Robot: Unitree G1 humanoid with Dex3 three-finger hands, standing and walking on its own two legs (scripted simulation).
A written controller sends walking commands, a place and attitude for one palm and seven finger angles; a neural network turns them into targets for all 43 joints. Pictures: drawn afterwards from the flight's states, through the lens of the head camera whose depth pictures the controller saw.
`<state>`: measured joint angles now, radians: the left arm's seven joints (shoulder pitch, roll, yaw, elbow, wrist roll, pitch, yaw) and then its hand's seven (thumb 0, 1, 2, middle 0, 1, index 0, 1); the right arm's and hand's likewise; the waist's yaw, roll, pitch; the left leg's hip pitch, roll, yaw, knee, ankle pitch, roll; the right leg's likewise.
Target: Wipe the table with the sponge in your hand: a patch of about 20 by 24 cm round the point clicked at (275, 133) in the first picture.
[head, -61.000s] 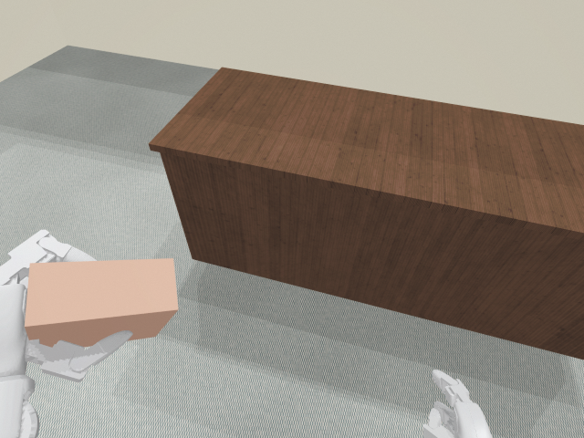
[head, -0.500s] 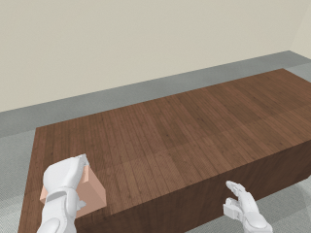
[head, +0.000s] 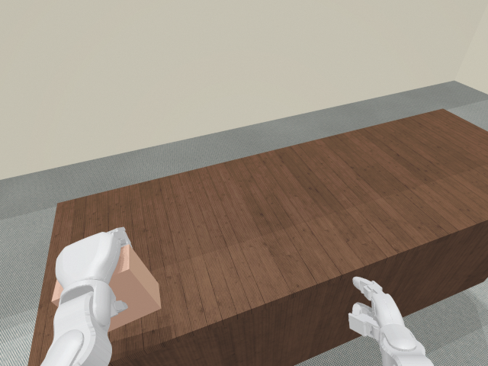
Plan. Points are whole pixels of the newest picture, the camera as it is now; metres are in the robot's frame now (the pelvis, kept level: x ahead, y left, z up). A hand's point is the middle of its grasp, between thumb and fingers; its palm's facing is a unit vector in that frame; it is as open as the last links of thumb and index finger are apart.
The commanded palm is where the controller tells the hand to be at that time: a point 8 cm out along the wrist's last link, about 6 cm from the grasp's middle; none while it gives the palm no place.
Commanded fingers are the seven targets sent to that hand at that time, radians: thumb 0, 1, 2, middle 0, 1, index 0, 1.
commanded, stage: lift the sponge slowly off the table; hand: left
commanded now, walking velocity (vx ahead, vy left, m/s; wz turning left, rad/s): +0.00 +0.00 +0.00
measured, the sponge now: (117, 297) +0.21 +0.27 +0.00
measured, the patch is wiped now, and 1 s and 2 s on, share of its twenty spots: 0.95 0.95 0.95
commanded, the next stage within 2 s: bring the sponge back beside the body in 0.18 s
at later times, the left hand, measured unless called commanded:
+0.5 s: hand (105, 273) +0.21 +0.27 +0.07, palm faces +0.08 -0.20 -0.98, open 10.0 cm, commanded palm +0.17 +0.27 +0.15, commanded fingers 0.00 0.10 1.30 -1.20 -1.60 -1.20 -1.60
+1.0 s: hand (94, 273) +0.20 +0.27 +0.09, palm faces +0.12 -0.21 -0.97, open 10.0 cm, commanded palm +0.16 +0.27 +0.16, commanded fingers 0.00 0.10 1.30 -1.20 -1.60 -1.20 -1.60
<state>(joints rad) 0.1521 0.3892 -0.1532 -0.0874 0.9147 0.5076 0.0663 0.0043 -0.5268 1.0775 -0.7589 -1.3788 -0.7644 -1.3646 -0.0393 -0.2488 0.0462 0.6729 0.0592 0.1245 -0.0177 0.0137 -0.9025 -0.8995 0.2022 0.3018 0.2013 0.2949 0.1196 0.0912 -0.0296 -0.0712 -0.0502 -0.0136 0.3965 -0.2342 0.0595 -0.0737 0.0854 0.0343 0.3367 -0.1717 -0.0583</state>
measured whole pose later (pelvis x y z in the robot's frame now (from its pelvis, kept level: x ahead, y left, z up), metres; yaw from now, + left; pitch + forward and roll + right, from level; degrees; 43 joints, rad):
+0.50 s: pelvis +0.00 +0.00 +0.00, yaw +0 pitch -5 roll -1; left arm 0.19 0.41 -0.14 -0.18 0.89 0.51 0.04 0.00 -0.53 1.08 -0.76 -1.38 -0.76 -1.36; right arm -0.04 -0.25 0.05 0.67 0.06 0.13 -0.02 0.01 -0.90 -0.90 0.20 0.30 0.20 0.29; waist 0.12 0.09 -0.03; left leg -0.07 -0.05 -0.01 0.40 -0.23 0.06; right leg -0.07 0.08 0.04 0.34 -0.17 -0.05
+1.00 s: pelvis -0.01 +0.00 +0.00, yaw +0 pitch -6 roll -1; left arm 0.21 0.43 -0.11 -0.27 0.86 0.53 0.02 0.00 -0.53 1.08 -0.76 -1.38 -0.76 -1.36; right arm -0.05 -0.25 0.06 0.65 0.06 0.14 -0.02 0.01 -0.90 -0.90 0.20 0.30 0.20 0.29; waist 0.12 0.10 -0.02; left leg -0.06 -0.06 -0.01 0.40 -0.22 0.06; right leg -0.07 0.08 0.04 0.35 -0.17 -0.05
